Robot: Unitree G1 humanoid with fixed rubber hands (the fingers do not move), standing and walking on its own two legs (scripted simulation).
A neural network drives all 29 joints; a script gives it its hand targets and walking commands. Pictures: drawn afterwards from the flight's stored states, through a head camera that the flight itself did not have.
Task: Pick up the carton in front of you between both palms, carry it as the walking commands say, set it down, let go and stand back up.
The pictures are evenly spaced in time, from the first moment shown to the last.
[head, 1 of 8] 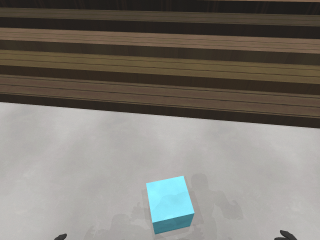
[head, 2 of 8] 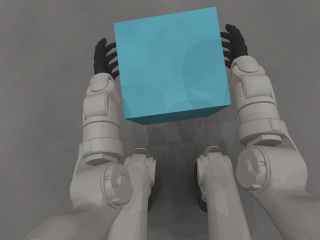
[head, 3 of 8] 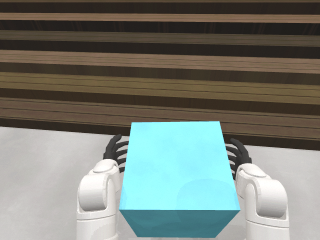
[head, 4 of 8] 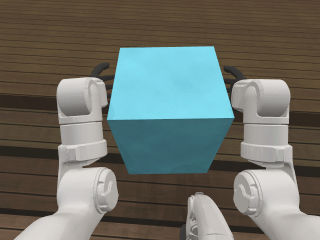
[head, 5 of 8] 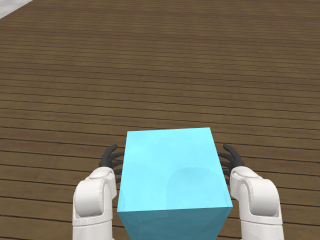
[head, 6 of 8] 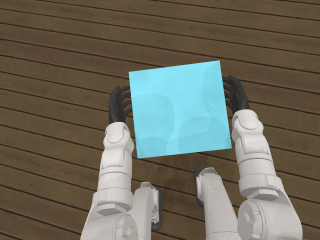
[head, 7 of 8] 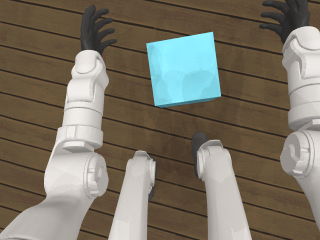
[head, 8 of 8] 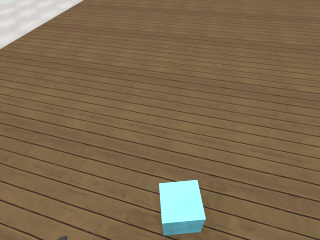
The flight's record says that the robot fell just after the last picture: no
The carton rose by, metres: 1.68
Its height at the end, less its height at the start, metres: +0.93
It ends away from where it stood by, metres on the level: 4.70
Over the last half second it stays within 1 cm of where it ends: yes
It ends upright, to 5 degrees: yes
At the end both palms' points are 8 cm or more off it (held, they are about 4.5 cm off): yes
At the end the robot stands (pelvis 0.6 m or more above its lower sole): yes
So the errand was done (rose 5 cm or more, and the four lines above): yes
